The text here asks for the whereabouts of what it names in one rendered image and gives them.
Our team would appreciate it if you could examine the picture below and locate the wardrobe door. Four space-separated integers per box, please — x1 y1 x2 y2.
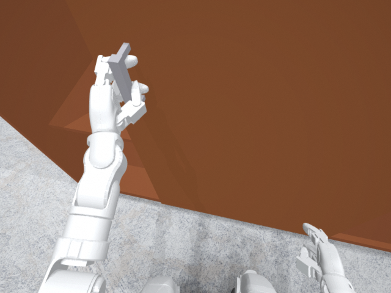
341 212 391 244
66 0 391 237

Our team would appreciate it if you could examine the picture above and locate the left robot thigh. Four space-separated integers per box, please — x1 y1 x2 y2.
140 277 180 293

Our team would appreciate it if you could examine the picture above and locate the robot left forearm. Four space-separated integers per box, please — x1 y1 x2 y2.
37 131 127 293

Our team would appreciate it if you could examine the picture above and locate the right robot hand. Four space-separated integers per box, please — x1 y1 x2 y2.
296 223 345 283

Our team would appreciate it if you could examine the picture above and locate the handle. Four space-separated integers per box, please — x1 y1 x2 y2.
108 43 145 104

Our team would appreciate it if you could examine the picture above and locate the robot thigh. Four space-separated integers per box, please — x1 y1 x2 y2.
140 277 180 293
235 273 277 293

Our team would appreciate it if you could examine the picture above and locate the left robot hand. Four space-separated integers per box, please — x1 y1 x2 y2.
89 55 149 136

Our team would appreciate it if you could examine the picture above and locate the right robot thigh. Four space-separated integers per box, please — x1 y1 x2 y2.
235 273 277 293

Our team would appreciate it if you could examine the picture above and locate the robot right forearm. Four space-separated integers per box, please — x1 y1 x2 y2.
320 273 356 293

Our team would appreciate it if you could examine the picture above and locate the left robot upper arm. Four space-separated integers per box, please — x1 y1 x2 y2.
41 269 106 293

